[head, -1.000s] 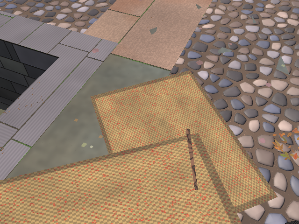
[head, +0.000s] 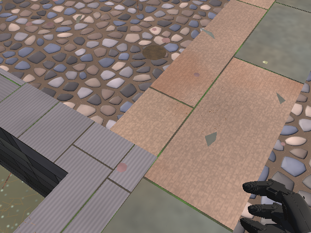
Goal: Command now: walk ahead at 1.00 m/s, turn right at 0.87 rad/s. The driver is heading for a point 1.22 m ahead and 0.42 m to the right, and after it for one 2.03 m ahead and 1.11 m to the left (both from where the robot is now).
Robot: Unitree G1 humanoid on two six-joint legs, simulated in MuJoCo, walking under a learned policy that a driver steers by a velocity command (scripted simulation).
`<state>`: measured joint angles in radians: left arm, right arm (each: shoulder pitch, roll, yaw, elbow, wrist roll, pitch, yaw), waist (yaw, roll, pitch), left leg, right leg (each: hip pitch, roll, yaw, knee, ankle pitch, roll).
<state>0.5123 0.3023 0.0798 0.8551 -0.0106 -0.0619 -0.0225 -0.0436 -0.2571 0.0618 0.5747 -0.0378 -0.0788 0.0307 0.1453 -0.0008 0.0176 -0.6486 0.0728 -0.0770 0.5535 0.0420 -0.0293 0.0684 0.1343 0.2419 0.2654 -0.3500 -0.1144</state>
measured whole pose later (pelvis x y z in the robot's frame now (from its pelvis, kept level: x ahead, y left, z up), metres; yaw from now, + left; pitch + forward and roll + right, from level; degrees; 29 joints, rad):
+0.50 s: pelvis +0.46 -0.04 -0.04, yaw -28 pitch +1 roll +2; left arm -0.04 0.32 0.01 0.59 0.03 -0.02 -0.08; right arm 0.53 -0.28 -0.03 0.89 -0.03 -0.07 -0.02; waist -0.06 -0.05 0.03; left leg 0.21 0.06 0.30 0.57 -0.39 -0.06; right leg -0.58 0.05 -0.14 0.69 -0.13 -0.21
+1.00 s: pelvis +0.88 -0.25 -0.01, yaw -47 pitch +1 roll +1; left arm 0.33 0.34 0.05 0.81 0.03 -0.07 -0.01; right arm 0.22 -0.30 -0.04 0.68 -0.04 -0.06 0.00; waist 0.00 -0.03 0.02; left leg -0.42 -0.03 0.02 0.62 -0.21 0.03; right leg -0.24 0.12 0.11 1.25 -0.34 -0.12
